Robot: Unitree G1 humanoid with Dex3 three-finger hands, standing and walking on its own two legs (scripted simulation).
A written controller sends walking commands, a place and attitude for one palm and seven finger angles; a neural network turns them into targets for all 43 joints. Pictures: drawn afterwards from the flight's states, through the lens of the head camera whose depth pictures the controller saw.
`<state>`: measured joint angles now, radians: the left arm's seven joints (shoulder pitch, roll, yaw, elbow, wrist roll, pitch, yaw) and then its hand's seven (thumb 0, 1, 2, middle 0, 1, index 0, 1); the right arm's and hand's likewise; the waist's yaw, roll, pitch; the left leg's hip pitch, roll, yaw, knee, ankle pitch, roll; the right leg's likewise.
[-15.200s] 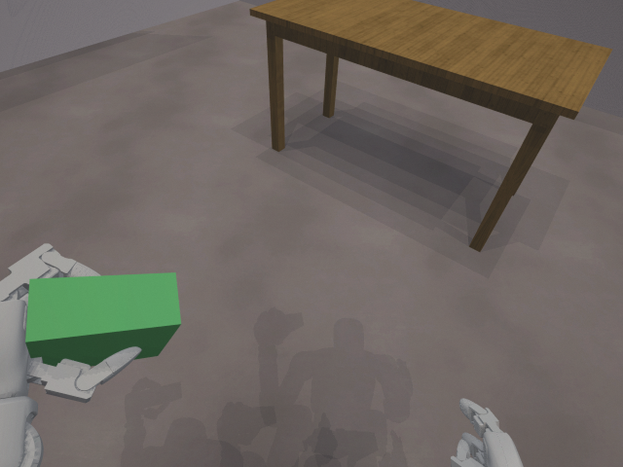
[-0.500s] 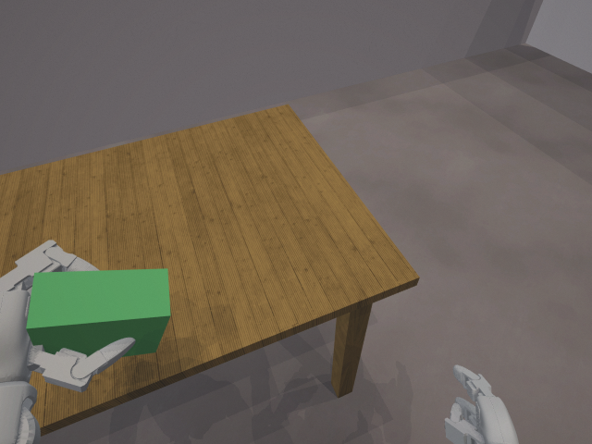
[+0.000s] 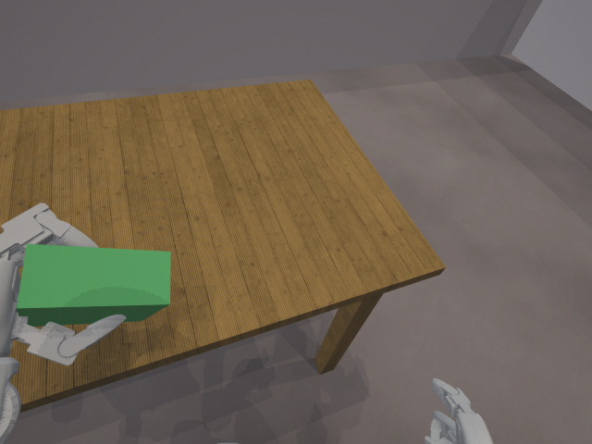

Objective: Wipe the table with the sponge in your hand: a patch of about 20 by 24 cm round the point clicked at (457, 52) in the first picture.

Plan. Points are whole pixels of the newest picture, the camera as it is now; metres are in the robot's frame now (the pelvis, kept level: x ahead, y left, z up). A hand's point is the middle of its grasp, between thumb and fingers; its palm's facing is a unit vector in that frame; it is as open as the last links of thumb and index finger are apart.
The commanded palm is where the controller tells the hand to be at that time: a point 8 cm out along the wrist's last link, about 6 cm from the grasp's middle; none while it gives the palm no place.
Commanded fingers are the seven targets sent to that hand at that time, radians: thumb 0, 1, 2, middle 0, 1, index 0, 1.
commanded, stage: come to a stop and stand still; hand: left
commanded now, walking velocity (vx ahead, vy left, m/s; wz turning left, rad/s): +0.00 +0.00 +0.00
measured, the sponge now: (115, 290) +0.23 +0.22 +0.12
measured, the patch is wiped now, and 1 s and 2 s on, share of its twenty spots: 0.00 0.00 0.00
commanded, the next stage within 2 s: look again from close up in 0.94 s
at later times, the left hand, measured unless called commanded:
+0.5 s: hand (1, 256) +0.23 +0.31 +0.17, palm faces +0.33 -0.83 -0.45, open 9.6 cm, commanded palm +0.17 +0.35 +0.18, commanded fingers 0.00 0.10 1.30 -1.20 -1.60 -1.20 -1.60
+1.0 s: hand out of the picture +0.21 +0.32 +0.16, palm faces +0.36 -0.84 -0.42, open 9.6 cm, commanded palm +0.15 +0.35 +0.18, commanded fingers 0.00 0.10 1.30 -1.20 -1.60 -1.20 -1.60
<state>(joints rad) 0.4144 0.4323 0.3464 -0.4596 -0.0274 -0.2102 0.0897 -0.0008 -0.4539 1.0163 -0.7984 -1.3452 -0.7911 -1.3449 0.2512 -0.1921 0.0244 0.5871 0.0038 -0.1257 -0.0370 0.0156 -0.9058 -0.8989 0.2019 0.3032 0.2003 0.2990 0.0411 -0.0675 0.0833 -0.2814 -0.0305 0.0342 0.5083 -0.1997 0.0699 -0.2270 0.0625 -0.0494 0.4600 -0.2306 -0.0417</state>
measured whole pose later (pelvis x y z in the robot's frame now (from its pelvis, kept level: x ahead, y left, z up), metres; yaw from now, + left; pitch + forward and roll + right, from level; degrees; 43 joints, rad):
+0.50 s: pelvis +0.01 +0.06 +0.00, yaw +0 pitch +0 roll -3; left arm 0.45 0.44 0.40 -0.54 -0.05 -0.22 0.07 0.00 -0.45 1.02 -0.80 -1.35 -0.79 -1.35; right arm 0.17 -0.20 0.02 0.55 0.00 -0.11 0.00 0.01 -0.90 -0.90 0.21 0.30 0.20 0.30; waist 0.02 -0.01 0.10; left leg -0.26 -0.10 0.06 0.43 -0.18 0.06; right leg -0.17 0.02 -0.04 0.39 -0.21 -0.01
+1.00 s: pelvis -0.01 +0.07 +0.00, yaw +1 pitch -1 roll -2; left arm 0.42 0.39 0.35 -0.45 -0.01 -0.22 0.08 0.00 -0.45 1.02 -0.79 -1.35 -0.79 -1.35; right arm 0.22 -0.19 0.02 0.56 0.00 -0.10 -0.02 0.01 -0.90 -0.90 0.20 0.30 0.20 0.30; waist 0.03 -0.02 0.06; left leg -0.22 -0.13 0.06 0.32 -0.10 0.07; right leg -0.18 0.01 0.00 0.38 -0.19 -0.01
